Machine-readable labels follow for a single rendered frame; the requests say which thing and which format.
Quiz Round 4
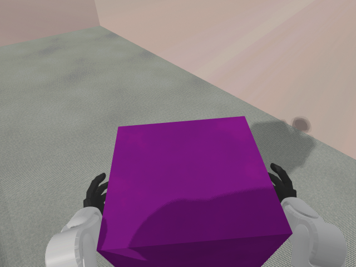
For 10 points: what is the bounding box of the left robot forearm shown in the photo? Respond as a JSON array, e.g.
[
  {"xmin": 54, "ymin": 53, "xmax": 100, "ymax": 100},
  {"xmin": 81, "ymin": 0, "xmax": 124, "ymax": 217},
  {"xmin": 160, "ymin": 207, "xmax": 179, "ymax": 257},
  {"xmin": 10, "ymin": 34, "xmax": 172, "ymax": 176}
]
[{"xmin": 45, "ymin": 206, "xmax": 102, "ymax": 267}]

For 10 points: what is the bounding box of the right robot forearm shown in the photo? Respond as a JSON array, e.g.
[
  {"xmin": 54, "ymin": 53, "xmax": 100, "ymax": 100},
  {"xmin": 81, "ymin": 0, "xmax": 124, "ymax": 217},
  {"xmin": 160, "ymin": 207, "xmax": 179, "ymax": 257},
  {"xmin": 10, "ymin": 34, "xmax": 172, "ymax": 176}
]
[{"xmin": 281, "ymin": 197, "xmax": 347, "ymax": 267}]

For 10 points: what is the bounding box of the carton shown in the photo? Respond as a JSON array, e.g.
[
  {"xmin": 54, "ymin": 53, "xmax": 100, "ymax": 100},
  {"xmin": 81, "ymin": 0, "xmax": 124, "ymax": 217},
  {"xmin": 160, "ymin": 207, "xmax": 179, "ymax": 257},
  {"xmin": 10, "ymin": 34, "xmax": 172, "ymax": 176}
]
[{"xmin": 96, "ymin": 116, "xmax": 292, "ymax": 267}]

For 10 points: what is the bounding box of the right robot hand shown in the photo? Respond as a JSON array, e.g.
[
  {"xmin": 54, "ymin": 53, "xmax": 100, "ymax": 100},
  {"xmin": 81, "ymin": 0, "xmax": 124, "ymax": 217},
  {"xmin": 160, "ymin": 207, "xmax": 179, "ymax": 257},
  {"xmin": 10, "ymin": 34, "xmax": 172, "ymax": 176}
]
[{"xmin": 268, "ymin": 163, "xmax": 296, "ymax": 203}]

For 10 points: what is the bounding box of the left robot hand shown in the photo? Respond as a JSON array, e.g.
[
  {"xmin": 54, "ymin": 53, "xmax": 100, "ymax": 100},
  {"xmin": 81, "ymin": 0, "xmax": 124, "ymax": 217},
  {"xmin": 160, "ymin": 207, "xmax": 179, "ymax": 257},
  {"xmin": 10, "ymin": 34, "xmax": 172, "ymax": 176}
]
[{"xmin": 83, "ymin": 173, "xmax": 108, "ymax": 215}]

